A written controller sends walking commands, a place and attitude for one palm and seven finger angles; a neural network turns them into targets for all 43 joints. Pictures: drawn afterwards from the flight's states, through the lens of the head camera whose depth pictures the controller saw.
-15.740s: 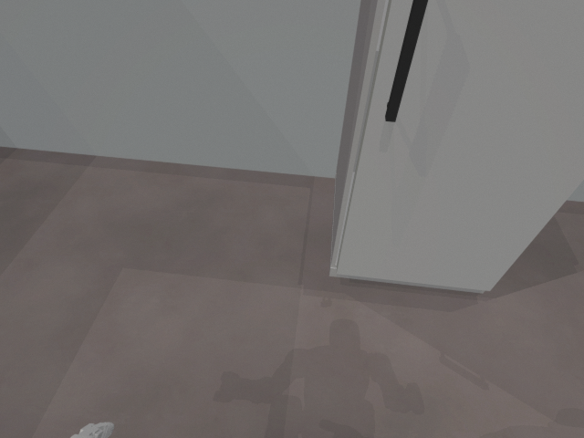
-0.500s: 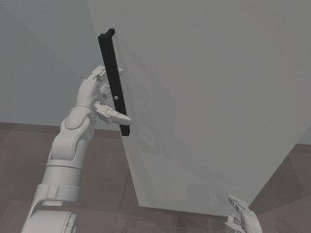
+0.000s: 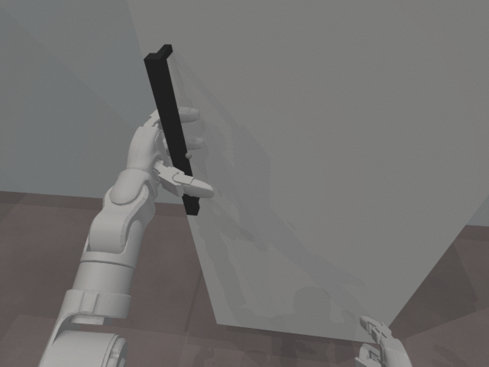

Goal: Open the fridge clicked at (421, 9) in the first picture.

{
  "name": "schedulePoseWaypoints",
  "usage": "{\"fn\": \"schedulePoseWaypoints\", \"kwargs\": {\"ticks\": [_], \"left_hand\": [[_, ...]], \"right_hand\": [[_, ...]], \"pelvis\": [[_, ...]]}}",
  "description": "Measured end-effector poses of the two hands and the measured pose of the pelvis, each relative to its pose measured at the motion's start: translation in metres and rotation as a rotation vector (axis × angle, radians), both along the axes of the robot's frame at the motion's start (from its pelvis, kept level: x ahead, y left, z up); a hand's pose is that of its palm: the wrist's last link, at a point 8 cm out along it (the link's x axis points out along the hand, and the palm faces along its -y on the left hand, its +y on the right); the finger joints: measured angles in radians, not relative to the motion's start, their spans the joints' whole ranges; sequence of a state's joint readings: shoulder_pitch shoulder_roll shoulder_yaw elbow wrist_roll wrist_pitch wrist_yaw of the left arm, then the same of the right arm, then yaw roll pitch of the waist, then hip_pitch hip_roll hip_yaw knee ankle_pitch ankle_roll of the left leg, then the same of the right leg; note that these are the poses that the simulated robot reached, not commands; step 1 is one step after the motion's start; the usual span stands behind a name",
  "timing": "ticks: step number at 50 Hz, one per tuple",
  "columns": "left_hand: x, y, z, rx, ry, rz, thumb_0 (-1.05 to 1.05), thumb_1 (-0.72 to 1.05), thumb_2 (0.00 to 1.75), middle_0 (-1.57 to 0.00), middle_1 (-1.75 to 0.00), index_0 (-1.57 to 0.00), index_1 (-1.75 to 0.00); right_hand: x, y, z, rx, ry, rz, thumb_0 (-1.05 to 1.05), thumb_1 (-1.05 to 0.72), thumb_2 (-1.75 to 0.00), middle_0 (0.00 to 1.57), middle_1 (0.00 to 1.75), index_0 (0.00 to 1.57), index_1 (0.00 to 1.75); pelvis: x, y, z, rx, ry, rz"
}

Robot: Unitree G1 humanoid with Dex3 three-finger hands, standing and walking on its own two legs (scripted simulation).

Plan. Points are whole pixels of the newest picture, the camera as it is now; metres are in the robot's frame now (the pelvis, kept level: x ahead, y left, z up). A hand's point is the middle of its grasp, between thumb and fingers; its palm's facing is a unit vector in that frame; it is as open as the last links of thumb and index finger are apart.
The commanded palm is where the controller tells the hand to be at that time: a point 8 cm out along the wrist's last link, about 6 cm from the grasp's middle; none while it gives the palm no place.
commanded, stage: slide the fingers in behind the handle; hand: left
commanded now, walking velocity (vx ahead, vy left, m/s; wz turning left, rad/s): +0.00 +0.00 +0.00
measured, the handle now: (181, 142) +0.42 +0.13 +0.19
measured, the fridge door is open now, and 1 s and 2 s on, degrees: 0 0 0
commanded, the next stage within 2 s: grip the handle and tug to test in 0.60 s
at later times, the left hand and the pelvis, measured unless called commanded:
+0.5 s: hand (188, 156) +0.37 +0.11 +0.20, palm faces -0.05 -1.00 -0.02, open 14.2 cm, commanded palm +0.34 +0.15 +0.21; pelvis +0.00 +0.01 +0.00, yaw +0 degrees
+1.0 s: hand (185, 153) +0.38 +0.11 +0.20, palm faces -0.07 -1.00 -0.01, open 11.8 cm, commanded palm +0.35 +0.16 +0.21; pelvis +0.00 +0.02 +0.00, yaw +0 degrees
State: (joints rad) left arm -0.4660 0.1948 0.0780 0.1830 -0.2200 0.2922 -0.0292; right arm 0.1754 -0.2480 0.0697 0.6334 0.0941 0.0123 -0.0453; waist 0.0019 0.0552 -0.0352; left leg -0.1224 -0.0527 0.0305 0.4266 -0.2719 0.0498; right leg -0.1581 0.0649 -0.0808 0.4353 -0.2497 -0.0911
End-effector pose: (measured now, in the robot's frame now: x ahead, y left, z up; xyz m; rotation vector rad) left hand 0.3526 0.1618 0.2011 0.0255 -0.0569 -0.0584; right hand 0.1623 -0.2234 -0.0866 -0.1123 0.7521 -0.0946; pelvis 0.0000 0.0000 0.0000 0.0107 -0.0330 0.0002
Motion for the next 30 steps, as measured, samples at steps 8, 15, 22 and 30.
{"fn": "schedulePoseWaypoints", "kwargs": {"ticks": [8, 15, 22, 30], "left_hand": [[-0.002, -0.001, 0.000, -0.007, -0.005, 0.007, -0.01, -0.50, 0.30, -0.30, -1.21, -0.27, -1.20], [-0.003, -0.001, 0.000, -0.006, -0.007, 0.008, -0.01, -0.50, 0.30, -0.30, -1.20, -0.25, -1.20], [-0.003, -0.001, 0.000, -0.001, -0.008, 0.005, -0.01, -0.50, 0.30, -0.30, -1.20, -0.25, -1.20], [-0.003, -0.001, 0.000, -0.004, -0.008, 0.004, -0.01, -0.50, 0.30, -0.30, -1.20, -0.26, -1.20]], "right_hand": [[0.006, 0.000, 0.006, 0.003, -0.032, 0.001, 0.02, -0.90, -0.90, 0.20, 0.30, 0.20, 0.30], [0.009, 0.003, 0.006, 0.000, -0.031, 0.009, 0.01, -0.90, -0.90, 0.20, 0.30, 0.20, 0.30], [0.009, 0.008, 0.005, 0.004, -0.021, 0.013, 0.01, -0.90, -0.90, 0.20, 0.30, 0.20, 0.30], [0.007, 0.015, 0.002, 0.007, -0.006, 0.019, 0.01, -0.90, -0.90, 0.20, 0.30, 0.20, 0.30]], "pelvis": [[0.000, 0.000, 0.000, -0.001, -0.002, -0.002], [0.000, 0.002, 0.000, -0.002, -0.002, 0.001], [0.001, 0.005, 0.000, -0.004, -0.002, 0.002], [0.002, 0.009, 0.000, -0.006, -0.002, 0.004]]}}
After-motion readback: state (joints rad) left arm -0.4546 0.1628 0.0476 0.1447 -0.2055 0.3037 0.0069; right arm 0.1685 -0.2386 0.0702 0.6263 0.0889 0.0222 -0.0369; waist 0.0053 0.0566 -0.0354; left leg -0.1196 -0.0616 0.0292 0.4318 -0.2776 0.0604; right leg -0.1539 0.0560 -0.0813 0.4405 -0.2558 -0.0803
